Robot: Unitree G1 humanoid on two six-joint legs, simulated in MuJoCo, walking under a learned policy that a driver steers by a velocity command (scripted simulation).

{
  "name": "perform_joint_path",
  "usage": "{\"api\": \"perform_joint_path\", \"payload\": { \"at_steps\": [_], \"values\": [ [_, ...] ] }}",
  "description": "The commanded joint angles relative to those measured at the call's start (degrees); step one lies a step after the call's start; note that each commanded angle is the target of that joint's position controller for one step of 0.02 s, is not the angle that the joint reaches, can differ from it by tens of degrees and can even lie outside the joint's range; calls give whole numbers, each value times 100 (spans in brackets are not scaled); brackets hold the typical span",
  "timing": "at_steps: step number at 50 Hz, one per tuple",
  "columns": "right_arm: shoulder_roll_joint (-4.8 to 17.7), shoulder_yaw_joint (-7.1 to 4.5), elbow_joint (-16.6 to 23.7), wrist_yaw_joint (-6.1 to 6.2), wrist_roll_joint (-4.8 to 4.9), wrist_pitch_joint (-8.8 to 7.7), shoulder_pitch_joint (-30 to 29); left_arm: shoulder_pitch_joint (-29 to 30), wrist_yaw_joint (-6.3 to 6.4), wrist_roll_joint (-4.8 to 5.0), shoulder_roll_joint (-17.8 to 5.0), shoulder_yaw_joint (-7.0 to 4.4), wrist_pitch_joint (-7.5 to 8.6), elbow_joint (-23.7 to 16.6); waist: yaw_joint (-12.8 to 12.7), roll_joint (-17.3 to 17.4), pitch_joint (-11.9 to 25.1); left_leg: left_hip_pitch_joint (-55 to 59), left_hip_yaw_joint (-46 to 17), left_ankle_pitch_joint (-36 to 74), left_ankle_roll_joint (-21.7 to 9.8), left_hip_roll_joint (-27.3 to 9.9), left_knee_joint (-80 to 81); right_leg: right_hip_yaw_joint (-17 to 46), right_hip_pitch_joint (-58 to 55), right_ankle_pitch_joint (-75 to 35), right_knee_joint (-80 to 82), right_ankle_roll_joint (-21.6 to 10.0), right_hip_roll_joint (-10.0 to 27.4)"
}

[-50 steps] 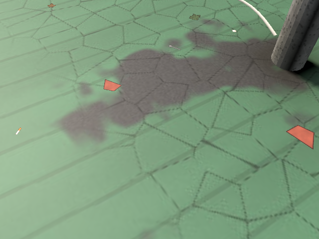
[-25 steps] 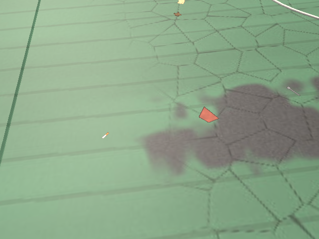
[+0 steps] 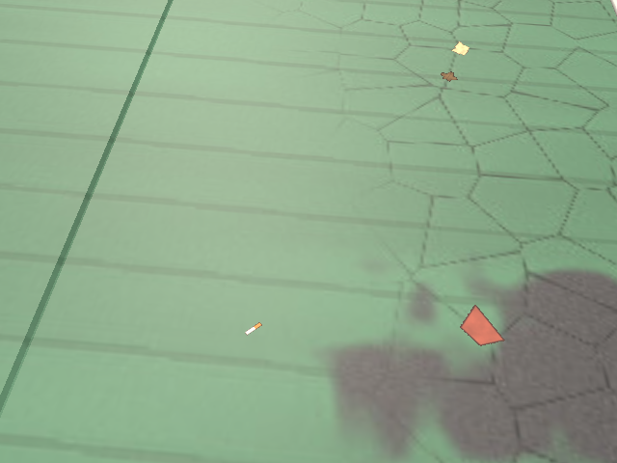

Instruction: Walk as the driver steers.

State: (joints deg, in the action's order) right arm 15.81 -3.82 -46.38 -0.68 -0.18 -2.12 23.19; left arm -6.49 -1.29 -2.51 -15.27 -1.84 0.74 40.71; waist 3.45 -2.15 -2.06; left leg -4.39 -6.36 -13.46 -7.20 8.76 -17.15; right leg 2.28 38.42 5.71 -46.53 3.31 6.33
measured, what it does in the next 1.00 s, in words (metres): walks ahead: right foot, then left foot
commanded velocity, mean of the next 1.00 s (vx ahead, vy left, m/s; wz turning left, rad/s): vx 0.36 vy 0.00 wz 0.07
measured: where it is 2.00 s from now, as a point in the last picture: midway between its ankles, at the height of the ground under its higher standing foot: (332, 319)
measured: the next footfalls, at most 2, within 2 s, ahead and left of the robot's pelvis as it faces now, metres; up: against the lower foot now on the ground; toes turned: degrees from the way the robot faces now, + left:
right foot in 0.16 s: +0.28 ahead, -0.13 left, +0.00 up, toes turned +8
left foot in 0.64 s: +0.47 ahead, +0.13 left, +0.00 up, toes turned +12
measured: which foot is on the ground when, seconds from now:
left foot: down 0.00-0.18, up 0.20-0.62, down 0.64-1.00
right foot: up 0.00-0.14, down 0.16-0.66, up 0.68-1.00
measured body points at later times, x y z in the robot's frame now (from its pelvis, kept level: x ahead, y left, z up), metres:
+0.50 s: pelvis +0.27 -0.03 +0.00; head +0.30 -0.04 +0.45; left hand +0.21 +0.23 -0.12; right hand +0.48 -0.24 -0.11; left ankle +0.34 +0.12 -0.69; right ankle +0.24 -0.13 -0.74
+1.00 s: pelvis +0.40 +0.03 +0.00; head +0.42 +0.04 +0.45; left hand +0.49 +0.30 -0.13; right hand +0.49 -0.23 -0.13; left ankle +0.44 +0.12 -0.74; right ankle +0.43 -0.09 -0.70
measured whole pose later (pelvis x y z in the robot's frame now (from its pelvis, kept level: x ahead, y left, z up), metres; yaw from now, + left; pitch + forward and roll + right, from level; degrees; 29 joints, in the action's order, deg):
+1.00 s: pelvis +0.40 +0.03 +0.00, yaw +0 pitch +0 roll +0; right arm 13.5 -1.8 -46.5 1.6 -1.6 -1.2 13.0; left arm -12.6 -1.8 -1.7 -14.9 -3.7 -4.0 46.4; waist 0.0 -1.1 -2.9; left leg -14.5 12.7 -9.6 -3.5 -2.2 -23.8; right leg -2.6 27.1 19.3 -49.9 0.1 2.4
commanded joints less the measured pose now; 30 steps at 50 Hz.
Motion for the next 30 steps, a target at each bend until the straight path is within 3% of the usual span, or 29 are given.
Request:
{"api": "perform_joint_path", "payload": {
  "at_steps": [1, 3, 5, 7, 8, 9, 10, 11, 12, 13, 14, 16, 19, 22, 25, 28, 30],
  "values": [
    [925, -229, 263, 54, -21, -79, 312, 789, -25, 41, -393, -53, 119, -591, 137, 543, -26, 162, -1252, 2193, -656, -1475, 224, -162, 82, -371, 581, -15, -293],
    [976, -239, 256, 91, -55, -69, 410, 1008, -33, 72, -432, -38, 171, -706, 190, 579, -27, 337, -1401, 2546, -605, -1546, -1, -149, -90, -292, 911, -84, -425],
    [1058, -256, 306, 133, -70, -66, 252, 813, -13, 91, -537, -60, 215, -706, 21, 655, 2, 274, -1574, 2722, -429, -1601, -229, -73, -710, -57, 1312, -205, -535],
    [1150, -269, 383, 115, -78, -89, -82, -67, 75, 104, -739, -150, 267, -454, -420, 665, 294, -131, -1569, 3426, -182, -1430, -931, -179, -2169, 388, 1660, -388, -811],
    [1071, -236, 354, 72, -34, -129, -136, -820, 145, 57, -895, -221, 339, -253, -820, 356, 706, -384, -1221, 3444, -39, -1088, -1960, -121, -3226, 243, 2016, -559, -644],
    [637, -105, 492, 35, 17, -185, -51, -1742, 249, -72, -1285, -308, 382, -205, -1128, -233, 1572, -1010, -768, 2028, 104, -762, -3556, 1165, -4503, 1457, 2219, -873, 633],
    [296, -42, 630, 38, 119, -170, 626, -1680, 252, -122, -1770, -415, 320, -188, -664, -1612, 1948, -2643, -172, -1723, 284, 156, -4875, 3907, -5401, 1827, 2960, -1521, 1871],
    [684, -66, 394, 90, -94, -97, 599, -1364, 197, 12, -1283, -357, 265, -184, -515, -777, 1356, -3112, -266, -1500, 235, -345, -5394, 4181, -4811, 2335, 3062, -1590, 1753],
    [691, -72, 345, 47, -131, -77, 258, -1022, 159, 66, -799, -245, 264, -213, -469, -169, 690, -3053, -232, -965, 259, -532, -5347, 3282, -4090, 2148, 3132, -1519, 1491],
    [603, -41, 376, 8, -140, -72, -39, -850, 126, 57, -558, -182, 283, -158, -438, 67, 351, -2956, -165, -690, 295, -681, -5103, 2507, -3612, 1462, 3226, -1418, 1180],
    [550, -32, 410, -37, -170, -41, -188, -838, 129, 58, -500, -157, 314, -78, -390, -146, 220, -2867, -112, -608, 331, -791, -4880, 1954, -3364, 870, 3303, -1319, 932],
    [479, -4, 385, -104, -215, 44, -174, -991, 98, 107, -522, -153, 419, 118, -305, -426, 223, -2636, -34, -554, 408, -795, -4677, 1326, -3134, -228, 3383, -1291, 694],
    [422, 32, 485, -156, -234, 78, -527, -1215, 44, 175, -614, -186, 540, 325, -278, -374, 192, -2951, 35, -275, 490, -839, -4344, 899, -3222, -794, 3574, -1430, 687],
    [316, 131, 704, -213, -241, 56, -1270, -1329, 33, 190, -602, -187, 517, 481, -373, -330, -13, -3169, 361, 334, 612, -1081, -3450, 466, -3180, -735, 3836, -1428, 548],
    [145, 257, 861, -260, -198, 12, -1935, -1547, 9, 205, -655, -200, 486, 648, -545, -354, -76, -2693, 773, 831, 636, -1148, -2360, 77, -3043, -981, 3831, -1324, 381],
    [139, 283, 865, -186, -181, -48, -2107, -1870, 18, 205, -720, -202, 431, 880, -609, -336, -75, -2176, 952, 884, 551, -955, -1787, 32, -3250, -2526, 3303, -1192, 474],
    [203, 259, 728, -102, -203, -119, -1782, -1858, 50, 224, -767, -202, 389, 972, -448, -330, 74, -1712, 898, 939, 439, -800, -1379, 132, -3478, -3274, 2726, -1050, 436]
  ]
}}
Velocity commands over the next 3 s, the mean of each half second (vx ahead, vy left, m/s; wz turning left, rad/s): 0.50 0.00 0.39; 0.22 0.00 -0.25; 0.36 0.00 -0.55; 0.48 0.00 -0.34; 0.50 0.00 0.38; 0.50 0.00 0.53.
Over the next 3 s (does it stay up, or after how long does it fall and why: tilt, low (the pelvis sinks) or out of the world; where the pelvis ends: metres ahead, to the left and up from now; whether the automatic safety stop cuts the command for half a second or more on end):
stays up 1.31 -0.22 0.00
